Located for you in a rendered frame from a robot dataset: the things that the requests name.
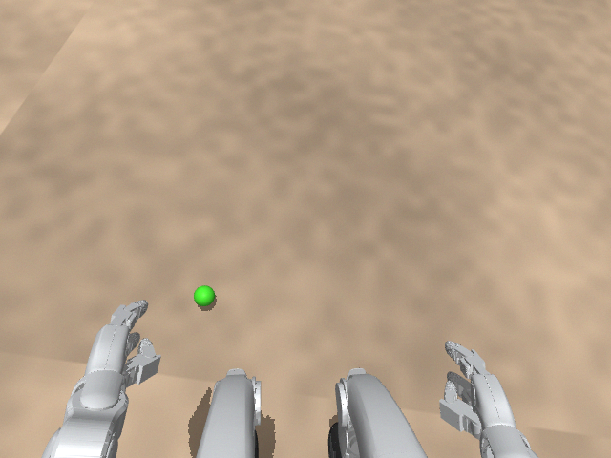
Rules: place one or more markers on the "left robot arm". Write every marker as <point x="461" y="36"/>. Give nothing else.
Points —
<point x="94" y="418"/>

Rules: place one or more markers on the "right robot hand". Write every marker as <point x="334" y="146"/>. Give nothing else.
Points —
<point x="484" y="402"/>

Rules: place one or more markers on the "left robot hand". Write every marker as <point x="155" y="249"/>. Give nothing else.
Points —
<point x="113" y="343"/>

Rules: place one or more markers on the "right robot arm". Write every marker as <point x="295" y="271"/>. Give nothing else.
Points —
<point x="504" y="442"/>

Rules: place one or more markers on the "ball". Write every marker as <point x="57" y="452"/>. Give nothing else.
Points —
<point x="204" y="295"/>

